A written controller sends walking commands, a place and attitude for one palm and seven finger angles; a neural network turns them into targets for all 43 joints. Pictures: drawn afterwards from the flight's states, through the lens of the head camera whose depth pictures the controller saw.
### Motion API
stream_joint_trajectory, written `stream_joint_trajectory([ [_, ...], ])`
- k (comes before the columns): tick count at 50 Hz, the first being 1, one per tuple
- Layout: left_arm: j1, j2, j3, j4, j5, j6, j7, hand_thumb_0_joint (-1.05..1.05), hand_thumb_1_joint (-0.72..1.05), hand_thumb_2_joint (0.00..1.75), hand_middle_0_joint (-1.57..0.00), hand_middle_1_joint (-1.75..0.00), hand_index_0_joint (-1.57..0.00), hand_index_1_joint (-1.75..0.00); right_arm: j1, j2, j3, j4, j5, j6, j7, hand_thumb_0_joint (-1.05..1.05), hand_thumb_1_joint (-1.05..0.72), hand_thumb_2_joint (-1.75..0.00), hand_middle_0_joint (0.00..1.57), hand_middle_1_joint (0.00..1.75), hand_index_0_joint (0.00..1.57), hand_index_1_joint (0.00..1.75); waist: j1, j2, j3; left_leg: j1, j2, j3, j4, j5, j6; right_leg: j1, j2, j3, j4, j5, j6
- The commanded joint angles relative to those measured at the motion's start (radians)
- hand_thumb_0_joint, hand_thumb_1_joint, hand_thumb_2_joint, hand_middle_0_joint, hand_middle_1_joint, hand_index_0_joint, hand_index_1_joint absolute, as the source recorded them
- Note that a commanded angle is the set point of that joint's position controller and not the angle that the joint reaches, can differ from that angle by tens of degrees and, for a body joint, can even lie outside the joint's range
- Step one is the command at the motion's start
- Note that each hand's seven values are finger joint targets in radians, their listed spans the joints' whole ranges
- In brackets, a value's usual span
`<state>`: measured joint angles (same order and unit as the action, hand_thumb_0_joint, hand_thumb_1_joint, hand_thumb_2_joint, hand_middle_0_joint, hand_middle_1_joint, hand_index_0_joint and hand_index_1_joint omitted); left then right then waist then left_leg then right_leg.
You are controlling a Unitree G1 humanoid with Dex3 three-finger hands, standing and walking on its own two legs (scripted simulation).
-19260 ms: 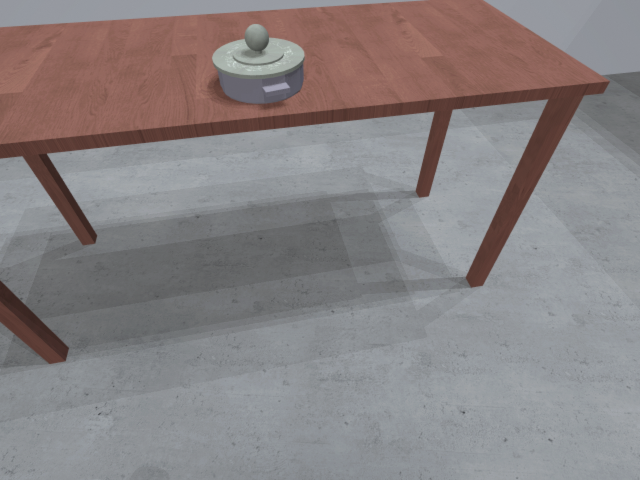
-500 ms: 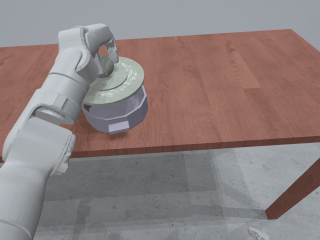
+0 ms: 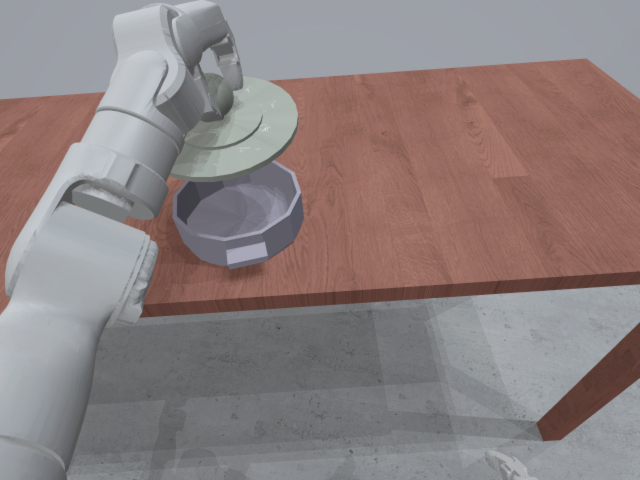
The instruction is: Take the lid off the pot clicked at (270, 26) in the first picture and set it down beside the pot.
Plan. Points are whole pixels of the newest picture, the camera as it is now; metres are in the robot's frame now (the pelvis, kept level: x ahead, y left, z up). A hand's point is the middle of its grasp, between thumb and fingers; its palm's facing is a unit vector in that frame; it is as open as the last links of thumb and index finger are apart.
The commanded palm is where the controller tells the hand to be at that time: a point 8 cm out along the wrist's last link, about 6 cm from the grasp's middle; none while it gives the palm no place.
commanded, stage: lift the lid straight up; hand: left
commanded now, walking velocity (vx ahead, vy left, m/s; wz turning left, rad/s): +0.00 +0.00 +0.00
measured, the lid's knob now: (211, 96) +0.48 +0.14 +0.27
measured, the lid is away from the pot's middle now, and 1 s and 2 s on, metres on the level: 0.01 0.05 0.17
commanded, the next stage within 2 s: move the lid sideways beside the pot in 0.54 s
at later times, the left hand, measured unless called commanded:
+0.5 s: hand (190, 51) +0.45 +0.13 +0.33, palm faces -0.12 -0.17 -0.98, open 8.1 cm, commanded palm +0.44 +0.14 +0.39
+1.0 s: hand (155, 62) +0.46 +0.18 +0.32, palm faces -0.12 -0.13 -0.98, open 8.1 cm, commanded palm +0.43 +0.18 +0.39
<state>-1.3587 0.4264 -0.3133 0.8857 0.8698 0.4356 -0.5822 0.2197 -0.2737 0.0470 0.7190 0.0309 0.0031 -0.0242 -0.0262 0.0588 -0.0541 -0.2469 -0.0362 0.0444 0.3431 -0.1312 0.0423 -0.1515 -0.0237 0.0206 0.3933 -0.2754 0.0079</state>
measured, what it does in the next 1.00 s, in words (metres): stands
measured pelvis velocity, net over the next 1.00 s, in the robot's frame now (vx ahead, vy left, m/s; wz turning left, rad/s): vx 0.01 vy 0.00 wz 0.00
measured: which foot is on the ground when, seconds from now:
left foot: down 0.00-1.00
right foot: down 0.00-1.00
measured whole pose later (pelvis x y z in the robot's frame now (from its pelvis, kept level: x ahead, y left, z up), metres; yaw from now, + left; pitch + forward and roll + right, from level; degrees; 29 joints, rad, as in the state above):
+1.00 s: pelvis +0.01 +0.00 +0.00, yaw +0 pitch +3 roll +1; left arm -1.38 0.54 -0.27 0.87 0.94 0.43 -0.62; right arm 0.24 -0.30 0.04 0.69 0.04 0.04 -0.02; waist -0.03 0.05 -0.06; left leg -0.25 -0.03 0.04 0.35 -0.14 0.04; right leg -0.14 -0.02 0.02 0.37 -0.27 0.00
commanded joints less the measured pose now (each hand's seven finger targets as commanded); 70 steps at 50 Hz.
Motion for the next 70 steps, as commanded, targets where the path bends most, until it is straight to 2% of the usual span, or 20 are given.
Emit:
stream_joint_trajectory([
  [1,-0.736,0.238,0.082,-0.269,0.054,-0.011,0.067,0.00,0.52,1.07,-0.86,-1.04,-0.86,-1.03,-0.069,-0.120,-0.049,-0.140,-0.002,-0.052,-0.010,0.00,-0.90,-0.90,0.20,0.30,0.20,0.30,0.001,-0.071,-0.453,0.348,-0.019,-0.033,0.038,0.330,0.041,-0.030,0.065,-0.018,-0.029,0.359,-0.042],
  [7,-0.684,0.217,0.075,-0.140,0.036,0.018,0.059,0.00,0.52,1.07,-0.86,-1.04,-0.86,-1.03,-0.055,-0.139,-0.048,-0.114,0.002,-0.040,-0.014,0.00,-0.90,-0.90,0.20,0.30,0.20,0.30,-0.009,-0.091,-0.314,0.275,-0.023,-0.032,0.013,0.243,0.040,-0.061,0.067,-0.033,-0.062,0.308,-0.046],
  [13,-0.835,0.241,0.075,-0.270,0.057,-0.001,0.065,0.00,0.52,1.07,-0.86,-1.04,-0.86,-1.03,-0.054,-0.127,-0.049,-0.128,-0.004,-0.066,-0.012,0.00,-0.90,-0.90,0.20,0.30,0.20,0.30,-0.009,-0.064,-0.448,0.348,-0.021,-0.042,0.019,0.278,0.037,-0.034,0.068,-0.018,-0.053,0.302,-0.043],
  [20,-0.736,0.240,0.090,-0.079,0.069,0.026,0.051,0.00,0.52,1.07,-0.86,-1.04,-0.86,-1.03,-0.046,-0.129,-0.043,-0.105,-0.001,-0.054,-0.013,0.00,-0.90,-0.90,0.20,0.30,0.20,0.30,-0.004,-0.144,-0.322,0.260,-0.024,-0.030,0.006,0.243,0.042,-0.047,0.060,-0.024,-0.060,0.312,-0.041],
  [29,-0.823,0.252,0.086,-0.232,0.076,0.016,0.051,0.00,0.52,1.07,-0.86,-1.04,-0.86,-1.03,-0.066,-0.126,-0.048,-0.139,-0.006,-0.058,-0.009,0.00,-0.90,-0.90,0.20,0.30,0.20,0.30,0.002,-0.087,-0.458,0.327,-0.022,-0.028,0.026,0.307,0.046,-0.005,0.056,-0.010,-0.043,0.353,-0.041],
  [32,-0.766,0.230,0.080,-0.183,0.052,0.027,0.046,0.00,0.52,1.07,-0.86,-1.04,-0.86,-1.03,-0.048,-0.136,-0.051,-0.126,-0.003,-0.059,-0.011,0.00,-0.90,-0.90,0.20,0.30,0.20,0.30,-0.004,-0.087,-0.402,0.311,-0.024,-0.028,0.028,0.321,0.046,-0.019,0.062,-0.022,-0.059,0.370,-0.043],
  [33,-0.788,0.305,0.097,-0.237,0.112,0.003,0.044,0.00,0.52,1.07,-0.86,-1.04,-0.86,-1.03,-0.046,-0.136,-0.047,-0.135,-0.005,-0.051,-0.008,0.00,-0.90,-0.90,0.20,0.30,0.20,0.30,0.001,-0.126,-0.413,0.296,-0.027,-0.029,0.026,0.309,0.041,-0.006,0.061,-0.015,-0.055,0.350,-0.039],
  [36,-0.738,0.351,0.130,-0.115,0.134,-0.006,0.044,0.00,0.52,1.07,-0.86,-1.04,-0.86,-1.03,-0.049,-0.137,-0.043,-0.127,-0.006,-0.029,-0.017,0.00,-0.90,-0.90,0.20,0.30,0.20,0.30,0.005,-0.173,-0.349,0.238,-0.027,-0.020,0.016,0.246,0.046,-0.014,0.053,-0.015,-0.055,0.324,-0.038],
  [37,-0.712,0.366,0.145,-0.140,0.115,-0.009,0.044,0.00,0.52,1.07,-0.86,-1.04,-0.86,-1.03,-0.052,-0.151,-0.047,-0.129,-0.007,-0.024,-0.013,0.00,-0.90,-0.90,0.20,0.30,0.20,0.30,0.015,-0.112,-0.375,0.246,-0.025,-0.014,0.020,0.280,0.040,0.007,0.053,-0.018,-0.055,0.358,-0.045],
  [43,-0.739,0.365,0.129,-0.250,0.123,-0.023,0.039,0.00,0.52,1.07,-0.86,-1.04,-0.86,-1.03,-0.048,-0.138,-0.053,-0.160,-0.003,-0.011,-0.009,0.00,-0.90,-0.90,0.20,0.30,0.20,0.30,0.009,-0.084,-0.452,0.298,-0.023,-0.018,0.048,0.398,0.044,0.032,0.054,-0.006,-0.040,0.418,-0.041],
  [48,-0.707,0.405,0.151,-0.293,0.117,-0.017,0.022,0.00,0.52,1.07,-0.86,-1.04,-0.86,-1.03,-0.044,-0.147,-0.056,-0.172,0.005,-0.001,-0.007,0.00,-0.90,-0.90,0.20,0.30,0.20,0.30,0.006,-0.087,-0.434,0.306,-0.026,-0.018,0.057,0.414,0.048,0.030,0.055,-0.008,-0.048,0.434,-0.037],
  [52,-0.658,0.351,0.106,-0.303,0.090,-0.012,0.016,0.00,0.52,1.07,-0.86,-1.04,-0.86,-1.03,-0.051,-0.155,-0.061,-0.171,0.011,-0.003,-0.008,0.00,-0.90,-0.90,0.20,0.30,0.20,0.30,-0.006,-0.038,-0.421,0.332,-0.021,-0.030,0.070,0.440,0.047,-0.006,0.061,-0.024,-0.051,0.419,-0.044],
  [57,-0.647,0.384,0.119,-0.242,0.096,-0.011,0.012,0.00,0.52,1.07,-0.86,-1.04,-0.86,-1.03,-0.052,-0.164,-0.058,-0.156,0.016,0.006,-0.011,0.00,-0.90,-0.90,0.20,0.30,0.20,0.30,-0.011,-0.040,-0.355,0.303,-0.027,-0.035,0.053,0.359,0.041,-0.035,0.064,-0.034,-0.065,0.360,-0.050],
  [58,-0.743,0.457,0.161,-0.365,0.110,-0.031,0.021,0.00,0.52,1.07,-0.86,-1.04,-0.86,-1.03,-0.045,-0.161,-0.056,-0.170,0.016,0.003,-0.008,0.00,-0.90,-0.90,0.20,0.30,0.20,0.30,-0.003,-0.027,-0.439,0.336,-0.026,-0.040,0.049,0.376,0.037,-0.004,0.063,-0.024,-0.056,0.357,-0.044],
  [62,-0.703,0.371,0.096,-0.348,0.093,-0.034,0.019,0.00,0.52,1.07,-0.86,-1.04,-0.86,-1.03,-0.063,-0.159,-0.059,-0.169,0.020,-0.001,-0.011,0.00,-0.90,-0.90,0.20,0.30,0.20,0.30,-0.016,0.027,-0.447,0.374,-0.021,-0.045,0.076,0.460,0.037,-0.029,0.066,-0.030,-0.054,0.384,-0.052],
  [63,-0.718,0.458,0.170,-0.370,0.113,-0.037,0.028,0.00,0.52,1.07,-0.86,-1.04,-0.86,-1.03,-0.038,-0.157,-0.063,-0.169,0.014,-0.002,-0.009,0.00,-0.90,-0.90,0.20,0.30,0.20,0.30,-0.006,-0.001,-0.481,0.378,-0.018,-0.051,0.074,0.452,0.036,-0.017,0.066,-0.022,-0.051,0.370,-0.046],
  [67,-0.632,0.401,0.120,-0.281,0.102,-0.030,0.016,0.00,0.52,1.07,-0.86,-1.04,-0.86,-1.03,-0.062,-0.165,-0.061,-0.164,0.022,0.009,-0.009,0.00,-0.90,-0.90,0.20,0.30,0.20,0.30,-0.014,0.000,-0.404,0.343,-0.022,-0.049,0.070,0.429,0.035,-0.039,0.068,-0.038,-0.059,0.362,-0.054],
  [68,-0.678,0.472,0.170,-0.304,0.119,-0.035,0.023,0.00,0.52,1.07,-0.86,-1.04,-0.86,-1.03,-0.040,-0.163,-0.058,-0.161,0.020,0.015,-0.008,0.00,-0.90,-0.90,0.20,0.30,0.20,0.30,-0.010,-0.033,-0.421,0.336,-0.019,-0.054,0.055,0.398,0.031,-0.030,0.068,-0.034,-0.060,0.330,-0.047],
  [69,-0.651,0.425,0.131,-0.233,0.126,-0.031,0.016,0.00,0.52,1.07,-0.86,-1.04,-0.86,-1.03,-0.058,-0.159,-0.056,-0.162,0.020,0.016,-0.011,0.00,-0.90,-0.90,0.20,0.30,0.20,0.30,-0.017,-0.033,-0.373,0.315,-0.022,-0.048,0.056,0.362,0.037,-0.053,0.066,-0.035,-0.061,0.316,-0.050],
  [70,-0.625,0.472,0.170,-0.216,0.126,-0.033,0.018,0.00,0.52,1.07,-0.86,-1.04,-0.86,-1.03,-0.041,-0.165,-0.056,-0.152,0.020,0.026,-0.012,0.00,-0.90,-0.90,0.20,0.30,0.20,0.30,-0.012,-0.069,-0.365,0.297,-0.021,-0.050,0.046,0.337,0.036,-0.038,0.065,-0.038,-0.064,0.316,-0.048],
])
